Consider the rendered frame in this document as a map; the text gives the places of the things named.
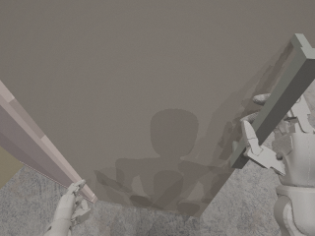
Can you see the robot left forearm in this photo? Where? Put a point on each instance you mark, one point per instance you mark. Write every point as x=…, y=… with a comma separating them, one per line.
x=60, y=227

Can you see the left robot hand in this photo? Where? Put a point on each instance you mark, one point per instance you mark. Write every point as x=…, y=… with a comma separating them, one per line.
x=66, y=208

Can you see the handle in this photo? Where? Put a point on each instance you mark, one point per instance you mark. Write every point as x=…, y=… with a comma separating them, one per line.
x=298, y=76

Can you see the robot right forearm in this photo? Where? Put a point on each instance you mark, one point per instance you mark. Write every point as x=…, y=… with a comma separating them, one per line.
x=294, y=210

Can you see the right robot hand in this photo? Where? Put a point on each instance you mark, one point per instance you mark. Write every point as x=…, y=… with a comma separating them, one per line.
x=295, y=144

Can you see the fridge door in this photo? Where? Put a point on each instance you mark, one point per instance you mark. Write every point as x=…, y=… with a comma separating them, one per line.
x=143, y=97

